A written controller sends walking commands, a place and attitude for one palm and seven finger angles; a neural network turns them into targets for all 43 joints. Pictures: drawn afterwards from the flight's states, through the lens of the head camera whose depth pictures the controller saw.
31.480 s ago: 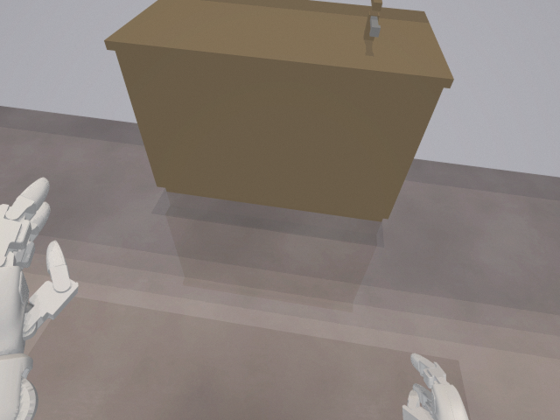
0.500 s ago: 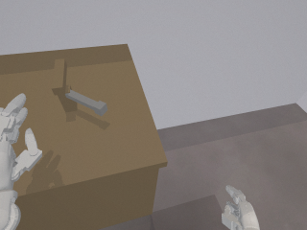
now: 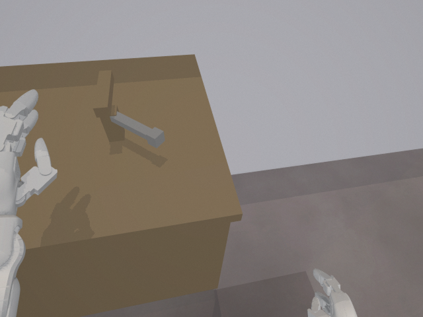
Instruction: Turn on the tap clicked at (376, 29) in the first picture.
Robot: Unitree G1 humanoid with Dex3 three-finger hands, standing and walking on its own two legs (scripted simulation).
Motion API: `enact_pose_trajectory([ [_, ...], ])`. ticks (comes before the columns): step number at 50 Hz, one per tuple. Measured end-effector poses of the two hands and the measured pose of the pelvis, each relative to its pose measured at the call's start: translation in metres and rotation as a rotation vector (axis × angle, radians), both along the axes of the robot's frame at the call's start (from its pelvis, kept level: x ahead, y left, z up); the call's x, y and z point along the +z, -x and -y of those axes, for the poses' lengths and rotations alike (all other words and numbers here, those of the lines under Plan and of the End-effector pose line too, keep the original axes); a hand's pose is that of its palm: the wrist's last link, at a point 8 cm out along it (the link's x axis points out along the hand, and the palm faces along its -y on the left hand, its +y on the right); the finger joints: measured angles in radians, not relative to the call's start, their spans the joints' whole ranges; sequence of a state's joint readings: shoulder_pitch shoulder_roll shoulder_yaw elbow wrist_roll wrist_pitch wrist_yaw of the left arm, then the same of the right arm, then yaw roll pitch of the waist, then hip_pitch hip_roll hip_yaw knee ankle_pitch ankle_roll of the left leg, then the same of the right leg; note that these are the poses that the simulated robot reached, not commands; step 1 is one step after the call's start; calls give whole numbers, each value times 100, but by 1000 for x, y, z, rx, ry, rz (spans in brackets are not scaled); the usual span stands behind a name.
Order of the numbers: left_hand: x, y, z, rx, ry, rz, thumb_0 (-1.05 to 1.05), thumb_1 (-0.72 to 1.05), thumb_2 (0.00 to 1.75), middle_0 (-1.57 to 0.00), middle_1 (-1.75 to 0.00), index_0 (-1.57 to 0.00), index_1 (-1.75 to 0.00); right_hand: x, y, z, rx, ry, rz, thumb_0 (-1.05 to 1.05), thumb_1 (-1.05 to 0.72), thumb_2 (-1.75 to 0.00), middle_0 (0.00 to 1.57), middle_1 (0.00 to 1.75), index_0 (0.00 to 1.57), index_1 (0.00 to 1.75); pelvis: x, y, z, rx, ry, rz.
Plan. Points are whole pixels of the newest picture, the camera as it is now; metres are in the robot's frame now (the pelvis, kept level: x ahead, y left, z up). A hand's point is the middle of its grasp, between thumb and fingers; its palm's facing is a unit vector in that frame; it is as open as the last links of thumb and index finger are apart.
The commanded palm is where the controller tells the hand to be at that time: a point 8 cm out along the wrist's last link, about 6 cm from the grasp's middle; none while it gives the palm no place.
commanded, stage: turn the palm inward beside the body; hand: left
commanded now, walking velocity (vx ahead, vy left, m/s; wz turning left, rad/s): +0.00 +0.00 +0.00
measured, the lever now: (155, 137) +0.43 +0.17 +0.09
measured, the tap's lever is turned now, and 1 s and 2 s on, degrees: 47 47 47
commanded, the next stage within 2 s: none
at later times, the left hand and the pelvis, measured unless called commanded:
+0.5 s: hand (83, 208) +0.22 +0.22 +0.15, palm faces +0.48 -0.81 -0.33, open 7.4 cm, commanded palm +0.16 +0.25 +0.16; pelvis +0.00 -0.05 -0.01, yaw +3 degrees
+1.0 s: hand (91, 226) +0.20 +0.20 +0.14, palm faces +0.46 -0.85 -0.26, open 7.4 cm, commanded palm +0.15 +0.24 +0.15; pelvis +0.02 -0.05 -0.02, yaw +3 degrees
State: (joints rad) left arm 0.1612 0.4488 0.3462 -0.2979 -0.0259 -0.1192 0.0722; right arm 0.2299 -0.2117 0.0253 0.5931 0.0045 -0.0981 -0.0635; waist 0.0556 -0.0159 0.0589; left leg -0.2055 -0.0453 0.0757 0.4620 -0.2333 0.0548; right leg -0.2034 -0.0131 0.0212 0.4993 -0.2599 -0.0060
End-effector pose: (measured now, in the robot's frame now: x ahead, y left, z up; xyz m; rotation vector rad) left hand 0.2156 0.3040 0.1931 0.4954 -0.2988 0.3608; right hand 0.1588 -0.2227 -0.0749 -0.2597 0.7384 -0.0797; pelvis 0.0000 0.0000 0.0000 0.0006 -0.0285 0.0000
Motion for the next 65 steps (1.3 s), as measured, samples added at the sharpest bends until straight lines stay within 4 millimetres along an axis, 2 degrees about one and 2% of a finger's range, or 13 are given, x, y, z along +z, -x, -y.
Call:
enact_pose_trajectory([
  [2, 4, -5, -8, 31, 81, -4, 1, 89, 90, -21, -30, -22, -31, -6, -2, -1, 20, -27, -14, 1, -91, -90, 20, 30, 20, 30, -1, 1, 2, -3, -8, -5],
  [4, 0, -4, -5, 46, 133, -50, 1, 89, 90, -20, -30, -21, -31, -8, -5, 0, 25, -57, -6, 1, -91, -90, 20, 30, 20, 30, -1, 1, 3, -6, -6, -8],
  [8, -26, 12, 24, 17, 144, -170, 1, 90, 90, -20, -30, -21, -30, -6, -16, 5, 38, -81, 36, 1, -90, -90, 20, 30, 20, 30, -3, 4, 10, 2, -7, -14],
  [12, -40, 33, 43, 31, 165, -151, 1, 89, 90, -20, -30, -21, -31, -1, -27, 13, 68, -56, 71, 1, -91, -90, 20, 30, 20, 30, -6, 9, 22, 20, -8, -18],
  [17, -34, 47, 41, 152, 151, -62, 1, 89, 90, -21, -30, -22, -31, -3, -38, 22, 115, -39, 84, 1, -91, -90, 20, 30, 20, 30, -10, 12, 39, 54, -1, -14],
  [24, -30, 40, 50, 165, 169, -130, 1, 89, 90, -20, -30, -21, -30, -10, -50, 32, 98, -67, 96, 1, -91, -90, 20, 30, 20, 30, -11, 4, 52, 62, 4, -10],
  [30, -31, 35, 64, 121, 190, -157, 1, 89, 90, -20, -30, -21, -31, -12, -56, 43, 56, -80, 101, 1, -91, -90, 20, 30, 20, 30, -10, -12, 57, 50, -4, -33],
  [40, -42, 48, 65, 136, 223, -165, 1, 89, 90, -20, -30, -21, -31, -16, -55, 60, 36, -42, 92, 1, -91, -90, 20, 30, 20, 30, -14, -24, 56, 56, -10, -56],
  [51, -46, 59, 67, 126, 266, -155, 1, 89, 90, -20, -30, -21, -31, -16, -47, 43, 39, -68, 125, 1, -91, -90, 20, 30, 20, 30, -15, -15, 50, 57, -7, -50],
  [65, -57, 85, 64, 144, 336, -175, 1, 89, 90, -20, -30, -21, -30, -7, -42, 19, 82, -82, 175, 1, -91, -90, 20, 30, 20, 30, -15, 2, 40, 65, 4, -23],
])
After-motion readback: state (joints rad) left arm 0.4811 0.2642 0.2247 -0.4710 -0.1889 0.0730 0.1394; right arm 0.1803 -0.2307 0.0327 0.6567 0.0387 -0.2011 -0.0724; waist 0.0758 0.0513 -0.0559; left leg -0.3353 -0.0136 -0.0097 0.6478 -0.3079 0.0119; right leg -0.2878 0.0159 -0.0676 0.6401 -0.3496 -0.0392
